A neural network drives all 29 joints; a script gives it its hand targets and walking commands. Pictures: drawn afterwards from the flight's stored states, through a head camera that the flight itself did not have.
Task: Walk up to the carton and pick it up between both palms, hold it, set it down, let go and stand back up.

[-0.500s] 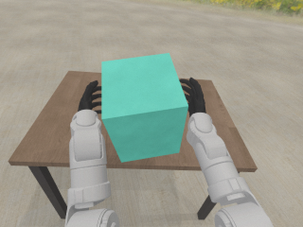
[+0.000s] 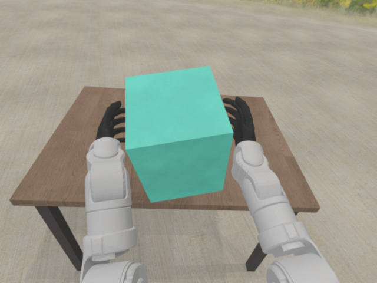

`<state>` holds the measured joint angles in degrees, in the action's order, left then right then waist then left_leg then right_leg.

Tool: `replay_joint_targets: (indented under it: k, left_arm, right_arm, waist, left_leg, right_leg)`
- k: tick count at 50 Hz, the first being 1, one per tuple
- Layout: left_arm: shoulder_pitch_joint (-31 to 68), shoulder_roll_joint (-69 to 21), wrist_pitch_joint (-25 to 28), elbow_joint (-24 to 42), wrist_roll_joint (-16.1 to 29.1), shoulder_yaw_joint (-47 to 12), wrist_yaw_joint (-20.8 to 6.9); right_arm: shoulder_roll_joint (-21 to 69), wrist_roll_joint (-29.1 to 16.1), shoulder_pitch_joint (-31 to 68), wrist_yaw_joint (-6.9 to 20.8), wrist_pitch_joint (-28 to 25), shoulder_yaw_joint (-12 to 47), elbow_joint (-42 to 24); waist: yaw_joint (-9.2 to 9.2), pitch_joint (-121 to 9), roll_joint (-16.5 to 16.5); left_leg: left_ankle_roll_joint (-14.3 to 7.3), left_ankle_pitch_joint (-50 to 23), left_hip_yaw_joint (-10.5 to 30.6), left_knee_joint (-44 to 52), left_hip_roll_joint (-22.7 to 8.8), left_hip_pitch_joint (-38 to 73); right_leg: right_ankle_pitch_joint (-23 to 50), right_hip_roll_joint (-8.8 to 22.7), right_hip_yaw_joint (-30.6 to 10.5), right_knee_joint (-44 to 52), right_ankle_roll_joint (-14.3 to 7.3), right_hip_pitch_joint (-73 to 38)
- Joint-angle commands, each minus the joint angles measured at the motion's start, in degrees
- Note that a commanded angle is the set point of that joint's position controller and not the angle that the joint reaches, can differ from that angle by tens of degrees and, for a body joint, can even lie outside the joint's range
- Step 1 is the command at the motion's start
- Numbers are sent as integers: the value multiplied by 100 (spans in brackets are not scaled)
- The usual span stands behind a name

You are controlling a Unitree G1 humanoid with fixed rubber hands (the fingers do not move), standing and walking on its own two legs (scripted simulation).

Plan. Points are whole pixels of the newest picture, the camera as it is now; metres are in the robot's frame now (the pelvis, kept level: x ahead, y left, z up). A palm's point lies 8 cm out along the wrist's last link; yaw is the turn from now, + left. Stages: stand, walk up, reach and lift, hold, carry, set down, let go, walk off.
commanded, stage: hold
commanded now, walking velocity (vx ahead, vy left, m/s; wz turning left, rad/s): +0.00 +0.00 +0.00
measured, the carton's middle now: (178, 138) +0.41 +0.01 +0.13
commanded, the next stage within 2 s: none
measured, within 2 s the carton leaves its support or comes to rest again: neither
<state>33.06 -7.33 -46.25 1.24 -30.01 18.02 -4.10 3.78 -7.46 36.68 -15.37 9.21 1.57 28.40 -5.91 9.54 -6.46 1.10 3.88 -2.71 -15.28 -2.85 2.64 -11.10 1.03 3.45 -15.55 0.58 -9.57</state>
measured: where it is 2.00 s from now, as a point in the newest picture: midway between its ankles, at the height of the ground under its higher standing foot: outside the picture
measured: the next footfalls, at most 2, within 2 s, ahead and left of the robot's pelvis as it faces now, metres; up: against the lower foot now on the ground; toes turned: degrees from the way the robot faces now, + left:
none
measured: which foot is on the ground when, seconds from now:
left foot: down 0.00-1.00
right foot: down 0.00-1.00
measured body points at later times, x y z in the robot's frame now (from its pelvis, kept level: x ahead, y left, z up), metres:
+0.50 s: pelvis +0.00 +0.00 +0.00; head -0.04 +0.04 +0.45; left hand +0.37 +0.15 +0.18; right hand +0.37 -0.12 +0.19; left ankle +0.07 +0.13 -0.75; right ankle -0.01 -0.12 -0.75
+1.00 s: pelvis +0.00 +0.00 +0.00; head -0.03 +0.04 +0.45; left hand +0.37 +0.15 +0.18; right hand +0.37 -0.12 +0.19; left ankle +0.07 +0.13 -0.75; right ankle -0.01 -0.12 -0.75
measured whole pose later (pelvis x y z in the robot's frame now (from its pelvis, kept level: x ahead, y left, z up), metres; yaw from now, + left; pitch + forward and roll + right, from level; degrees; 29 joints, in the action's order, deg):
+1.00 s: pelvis +0.00 +0.00 +0.00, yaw +0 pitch -14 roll +0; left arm 33.0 -7.7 -46.4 1.7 -30.1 17.9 -3.6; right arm 3.8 -7.6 37.0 -15.2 8.8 1.3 28.8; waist -6.0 9.0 -6.7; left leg 1.2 4.1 -2.6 -15.5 -2.8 2.4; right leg -11.1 1.1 3.6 -15.3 0.6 -9.6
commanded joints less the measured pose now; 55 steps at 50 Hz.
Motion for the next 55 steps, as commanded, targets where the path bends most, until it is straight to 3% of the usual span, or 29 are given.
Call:
replay_joint_targets:
  k: [1,4,5,7,12,14,16,19,21,23,25,28,32,35,37,40,42,43,46,49,50,53,55]
  left_arm:
    - [3079,-2297,539,719,1017,-2446,-822]
    - [2992,-2240,551,665,958,-2413,-788]
    - [3025,-2147,552,586,926,-2310,-763]
    - [3044,-2181,538,431,900,-2251,-757]
    - [3166,-2350,507,577,952,-2361,-773]
    - [3265,-2346,497,356,864,-2323,-748]
    - [3261,-2309,499,347,889,-2256,-768]
    - [3080,-2288,528,334,912,-2210,-775]
    - [3025,-2245,514,382,862,-2210,-816]
    - [3090,-2197,521,221,795,-2090,-847]
    - [3264,-2271,530,179,850,-2133,-834]
    - [3284,-2323,589,374,925,-2298,-774]
    - [3271,-2367,616,651,984,-2416,-746]
    - [3112,-2258,574,302,836,-2182,-775]
    - [3101,-2200,558,237,765,-2100,-804]
    - [3221,-2275,600,719,911,-2349,-770]
    - [3106,-2282,575,703,983,-2393,-749]
    - [2915,-2313,551,672,983,-2408,-774]
    - [2987,-2156,502,482,871,-2276,-819]
    - [3086,-2381,486,634,953,-2423,-787]
    - [3176,-2284,483,420,871,-2264,-778]
    - [3166,-2235,481,398,891,-2259,-800]
    - [3128,-2309,542,606,972,-2353,-806]
  right_arm:
    - [2240,-219,3505,731,-312,1655,-1408]
    - [2241,-306,3551,734,-338,1763,-1491]
    - [2251,-231,3528,746,-310,1738,-1395]
    - [2234,-135,3546,791,-287,1549,-1167]
    - [2227,-117,3537,799,-296,1486,-1216]
    - [2160,-44,3676,857,-319,1272,-974]
    - [2078,12,3688,890,-330,1199,-967]
    - [2268,-91,3635,847,-360,1441,-1139]
    - [2271,-146,3566,758,-322,1552,-1221]
    - [2185,-51,3556,771,-300,1377,-892]
    - [2163,-8,3775,826,-323,1275,-999]
    - [2226,-39,3623,847,-381,1362,-1048]
    - [2352,-195,3687,797,-394,1597,-1335]
    - [2267,-176,3715,758,-332,1560,-1184]
    - [2162,-164,3670,788,-317,1513,-1061]
    - [2256,-238,3500,818,-351,1618,-1169]
    - [2269,-304,3551,778,-341,1685,-1379]
    - [2241,-367,3578,739,-342,1776,-1550]
    - [2159,-198,3486,744,-277,1593,-1269]
    - [2130,-125,3469,802,-309,1430,-1203]
    - [2096,-47,3541,825,-262,1336,-954]
    - [2143,-38,3527,850,-295,1292,-1023]
    - [2226,-107,3633,801,-352,1528,-1366]
  waist:
    - [-128,-2319,639]
    - [-23,-2305,627]
    - [-25,-2211,513]
    - [21,-2095,594]
    - [-77,-2333,705]
    - [-107,-2102,822]
    - [-75,-2026,732]
    - [-35,-2262,503]
    - [-100,-2247,546]
    - [-108,-1942,523]
    - [-90,-1921,622]
    - [-93,-2347,764]
    - [-131,-2612,675]
    - [-50,-2158,489]
    - [3,-2061,547]
    - [-43,-2450,734]
    - [-98,-2391,684]
    - [-57,-2462,498]
    - [-80,-2019,521]
    - [-184,-2085,859]
    - [-118,-1833,778]
    - [-123,-1957,689]
    - [-123,-2441,581]
  left_leg:
    - [-141,-1036,-291,-243,319,1703]
    - [-135,-1052,-314,-267,332,1656]
    - [-154,-858,-307,-197,335,1640]
    - [-223,-404,-301,-48,296,1509]
    - [-142,-656,-283,-135,280,1637]
    - [-106,-403,-276,-75,249,1607]
    - [-162,-144,-281,23,219,1460]
    - [-231,-689,-317,-148,299,1529]
    - [-189,-890,-321,-200,325,1564]
    - [-194,-549,-351,-99,307,1454]
    - [-208,-151,-315,23,278,1325]
    - [-170,-661,-278,-153,278,1546]
    - [-167,-973,-315,-275,328,1651]
    - [-206,-679,-293,-162,332,1522]
    - [-196,-641,-331,-131,341,1522]
    - [-131,-1128,-308,-217,300,1739]
    - [-106,-1300,-275,-334,310,1775]
    - [-117,-1404,-265,-340,333,1811]
    - [-165,-830,-305,-179,333,1586]
    - [-70,-655,-253,-125,256,1624]
    - [-106,-432,-280,-51,252,1531]
    - [-184,-424,-281,-31,249,1541]
    - [-188,-787,-284,-166,332,1571]
  right_leg:
    - [1125,-284,486,333,174,979]
    - [1169,-289,506,311,204,922]
    - [967,-311,507,335,221,941]
    - [539,-265,503,385,184,1079]
    - [698,-312,517,333,164,922]
    - [319,-321,536,367,103,1189]
    - [151,-319,534,397,102,1139]
    - [859,-289,476,319,175,865]
    - [1175,-268,456,358,213,739]
    - [774,-264,474,377,191,927]
    - [274,-273,515,422,143,1063]
    - [686,-285,518,346,133,973]
    - [1172,-291,472,252,197,830]
    - [895,-269,499,361,213,885]
    - [762,-277,527,341,217,1005]
    - [1110,-306,533,252,175,893]
    - [1256,-314,470,296,165,847]
    - [1482,-318,488,289,200,750]
    - [915,-275,493,360,198,1003]
    - [537,-322,557,380,108,1126]
    - [318,-307,566,423,110,1172]
    - [488,-279,526,374,109,1067]
    - [1008,-281,466,293,172,788]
